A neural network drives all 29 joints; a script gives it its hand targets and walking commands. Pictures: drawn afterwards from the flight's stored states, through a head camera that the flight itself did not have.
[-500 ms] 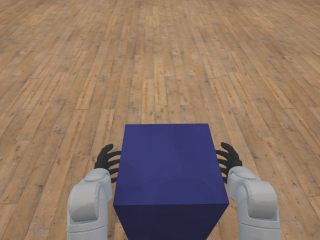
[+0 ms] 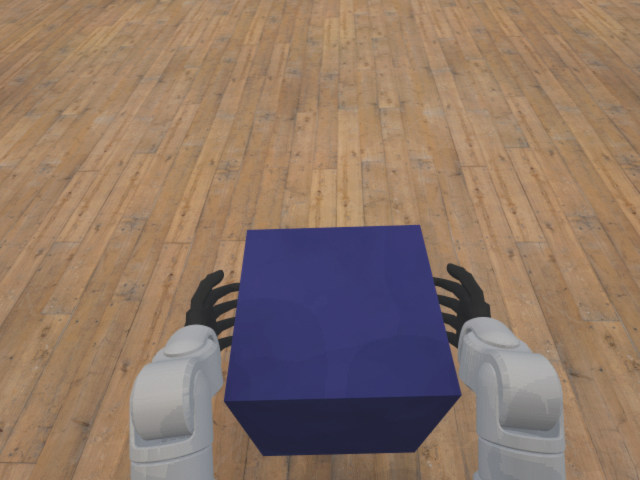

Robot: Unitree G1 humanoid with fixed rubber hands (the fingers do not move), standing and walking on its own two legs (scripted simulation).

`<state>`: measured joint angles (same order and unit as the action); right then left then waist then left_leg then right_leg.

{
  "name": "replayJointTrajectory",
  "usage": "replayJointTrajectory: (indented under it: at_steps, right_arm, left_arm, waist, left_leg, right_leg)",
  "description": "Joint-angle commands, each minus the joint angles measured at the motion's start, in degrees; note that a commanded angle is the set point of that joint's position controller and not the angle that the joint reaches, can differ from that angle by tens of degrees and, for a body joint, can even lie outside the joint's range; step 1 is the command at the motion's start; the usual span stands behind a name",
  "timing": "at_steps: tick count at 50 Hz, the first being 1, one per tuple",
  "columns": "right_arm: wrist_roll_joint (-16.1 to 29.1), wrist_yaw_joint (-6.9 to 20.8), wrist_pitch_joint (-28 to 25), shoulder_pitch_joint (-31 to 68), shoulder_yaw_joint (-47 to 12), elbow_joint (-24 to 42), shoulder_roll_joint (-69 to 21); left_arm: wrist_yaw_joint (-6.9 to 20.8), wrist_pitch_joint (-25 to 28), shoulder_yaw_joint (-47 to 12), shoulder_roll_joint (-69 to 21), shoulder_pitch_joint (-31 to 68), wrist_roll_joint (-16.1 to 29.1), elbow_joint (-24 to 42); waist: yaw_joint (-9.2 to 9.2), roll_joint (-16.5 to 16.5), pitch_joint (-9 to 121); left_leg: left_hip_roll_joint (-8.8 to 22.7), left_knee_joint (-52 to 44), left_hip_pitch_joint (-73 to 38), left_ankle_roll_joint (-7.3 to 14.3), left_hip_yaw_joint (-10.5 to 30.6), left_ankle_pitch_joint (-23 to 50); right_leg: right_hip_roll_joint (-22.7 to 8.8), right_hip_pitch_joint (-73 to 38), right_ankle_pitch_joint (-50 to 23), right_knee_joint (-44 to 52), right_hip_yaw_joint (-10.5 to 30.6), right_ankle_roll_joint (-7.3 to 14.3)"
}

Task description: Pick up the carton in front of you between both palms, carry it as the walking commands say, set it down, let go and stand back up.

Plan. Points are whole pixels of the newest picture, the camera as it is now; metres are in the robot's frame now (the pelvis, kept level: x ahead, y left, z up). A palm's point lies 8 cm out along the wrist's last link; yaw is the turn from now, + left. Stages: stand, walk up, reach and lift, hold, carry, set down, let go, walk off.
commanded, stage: carry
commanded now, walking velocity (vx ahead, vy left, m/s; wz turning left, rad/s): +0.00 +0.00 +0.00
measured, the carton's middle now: (336, 348) +0.29 +0.00 +0.00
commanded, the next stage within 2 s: hold in 1.96 s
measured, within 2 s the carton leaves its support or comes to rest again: neither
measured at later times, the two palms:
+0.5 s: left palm (199, 283) +0.35 +0.17 +0.08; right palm (441, 277) +0.34 -0.13 +0.08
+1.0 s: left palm (196, 314) +0.31 +0.17 +0.07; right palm (447, 309) +0.30 -0.13 +0.07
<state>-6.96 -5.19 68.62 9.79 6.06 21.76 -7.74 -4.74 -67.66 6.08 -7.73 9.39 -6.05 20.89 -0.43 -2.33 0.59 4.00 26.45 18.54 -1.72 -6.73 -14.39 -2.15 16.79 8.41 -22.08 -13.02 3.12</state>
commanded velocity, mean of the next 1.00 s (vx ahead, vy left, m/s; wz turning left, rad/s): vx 0.00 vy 0.00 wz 0.00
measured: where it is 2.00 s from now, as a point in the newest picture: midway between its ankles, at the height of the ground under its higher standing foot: outside the picture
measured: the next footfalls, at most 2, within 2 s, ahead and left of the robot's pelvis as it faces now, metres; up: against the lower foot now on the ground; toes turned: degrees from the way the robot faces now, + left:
none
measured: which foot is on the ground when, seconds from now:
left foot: down 0.00-1.00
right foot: down 0.00-1.00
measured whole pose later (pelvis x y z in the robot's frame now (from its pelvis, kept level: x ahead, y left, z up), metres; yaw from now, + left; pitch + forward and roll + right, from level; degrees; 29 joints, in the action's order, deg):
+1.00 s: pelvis +0.05 +0.02 -0.01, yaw -1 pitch +2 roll +0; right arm -9.1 -3.8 65.9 8.3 6.1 10.8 -7.5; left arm -3.8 -66.0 5.8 -7.5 8.3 -9.1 10.8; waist -0.1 -0.1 7.7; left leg 3.1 28.7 14.4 1.0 -10.0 -16.0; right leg -4.7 14.4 15.7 -28.7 -10.6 -0.3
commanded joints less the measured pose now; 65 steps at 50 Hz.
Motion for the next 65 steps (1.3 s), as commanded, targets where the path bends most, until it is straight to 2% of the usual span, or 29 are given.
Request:
replayJointTrajectory:
  at_steps: [1, 2, 3, 4, 7, 9, 12, 22, 35, 42, 54, 65]
  right_arm:
    - [23.54, 14.13, 0.06, 23.52, -42.15, 5.18, -52.38]
    - [23.18, 14.39, 0.42, 23.76, -41.78, 3.89, -51.66]
    - [22.72, 14.72, 0.7, 23.98, -41.15, 2.4, -51.28]
    - [22.61, 15.01, 1.14, 23.01, -40.47, 0.26, -50.91]
    - [22.55, 15.58, 1.63, 21.6, -39.42, -3.9, -50.02]
    - [22.71, 15.72, 1.63, 22.5, -39.14, -4.91, -50.3]
    - [23.27, 15.75, 1.33, 25.11, -39.29, -4.44, -51.55]
    - [23.69, 15.15, 0.86, 25.98, -40.17, -1.15, -52.57]
    - [23.57, 15.38, 1.4, 26.27, -40.23, -1.49, -51.56]
    - [22.39, 15.78, 0.45, 25.54, -40.41, -4.72, -51.97]
    - [17.96, 16.08, -8.6, 25.04, -38.51, -9.99, -50.96]
    - [10.13, 15.84, -20.37, 24.15, -30.5, -19.84, -46.83]
  left_arm:
    - [15.27, -0.27, -40.28, -52.0, 22.28, 22.64, 3.92]
    - [15.27, -0.78, -40.33, -51.05, 23.07, 22.43, 3.94]
    - [15.27, -1.45, -40.53, -50.83, 23.95, 22.38, 3.26]
    - [15.28, -2.02, -40.41, -50.42, 23.91, 22.18, 1.77]
    - [15.15, -2.78, -40.23, -49.55, 23.85, 21.7, -1.01]
    - [15.08, -2.85, -40.11, -49.91, 24.57, 21.55, -2.2]
    - [15.07, -2.55, -40.29, -51.22, 26.7, 22.1, -2.38]
    - [14.87, -1.93, -40.46, -52.37, 26.73, 22.78, 0.02]
    - [14.99, -2.39, -40.35, -51.52, 26.84, 22.51, -0.33]
    - [15.31, -1.4, -40.73, -52.03, 26.12, 21.39, -3.64]
    - [15.63, 7.7, -38.82, -51.1, 25.62, 17.1, -9.02]
    - [15.2, 19.38, -30.76, -46.75, 24.66, 9.22, -18.48]
  waist:
    - [0.28, 7.69, 25.04]
    - [-0.12, 3.42, 23.12]
    - [-0.04, 0.35, 21.26]
    - [0.17, -0.86, 19.93]
    - [0.32, -1.01, 18.83]
    - [0.31, -0.9, 19.43]
    - [0.37, -0.55, 20.07]
    - [0.46, 2.0, 22.88]
    - [0.45, 2.12, 18.45]
    - [0.41, 2.19, 16.11]
    - [0.36, 2.37, 16.39]
    - [0.45, 2.15, 16.33]
  left_leg:
    - [4.69, -6.72, -14.48, -0.09, 1.17, 14.69]
    - [8.02, -4.22, -12.1, 0.39, 4.03, 19.57]
    - [8.6, -2.35, -10.23, 0.9, 3.7, 21.46]
    - [8.29, -1.61, -9.73, 0.99, 3.35, 23.86]
    - [7.32, 0.32, -9.59, 1.4, 3.2, 35.17]
    - [7.09, 1.51, -10.65, 1.53, 2.85, 40.41]
    - [7.0, 2.55, -11.63, 1.75, 2.44, 42.64]
    - [6.06, 4.47, -11.6, 2.17, 1.77, 35.71]
    - [5.9, 0.79, -8.78, 2.52, 2.37, 21.06]
    - [5.77, -1.43, -7.48, 2.71, 2.83, 14.65]
    - [5.68, -2.63, -6.48, 3.02, 3.12, 9.77]
    - [5.75, -3.01, -5.31, 2.99, 3.29, 7.66]
  right_leg:
    - [-10.26, -9.59, -10.44, -0.44, 5.6, -0.9]
    - [-7.89, -9.27, -5.63, -0.53, 4.85, -2.69]
    - [-7.74, -9.75, -7.05, -0.48, 5.92, -3.62]
    - [-8.08, -9.93, -10.63, -2.13, 5.88, -3.82]
    - [-7.99, -9.51, -21.19, -6.67, 6.09, -4.29]
    - [-7.49, -8.98, -22.09, -7.79, 5.81, -4.7]
    - [-7.04, -8.63, -20.79, -8.37, 5.66, -4.97]
    - [-7.68, -10.28, -23.66, -9.61, 6.24, -4.18]
    - [-8.22, -7.79, -12.47, -5.72, 7.18, -3.52]
    - [-8.25, -6.31, -6.93, -3.45, 7.75, -3.31]
    - [-8.09, -5.31, -2.58, -2.36, 8.31, -3.05]
    - [-8.04, -4.38, -0.89, -2.08, 8.37, -2.85]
